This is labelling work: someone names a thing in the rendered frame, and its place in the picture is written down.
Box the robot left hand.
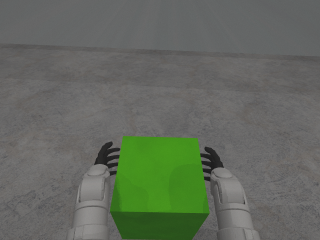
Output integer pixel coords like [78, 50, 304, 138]
[94, 141, 120, 176]

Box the carton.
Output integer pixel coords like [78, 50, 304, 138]
[110, 136, 210, 240]

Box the robot right hand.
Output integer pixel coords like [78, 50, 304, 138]
[200, 147, 224, 182]

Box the left robot forearm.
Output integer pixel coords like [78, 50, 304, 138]
[66, 164, 111, 240]

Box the right robot forearm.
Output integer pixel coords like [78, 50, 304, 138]
[210, 167, 261, 240]

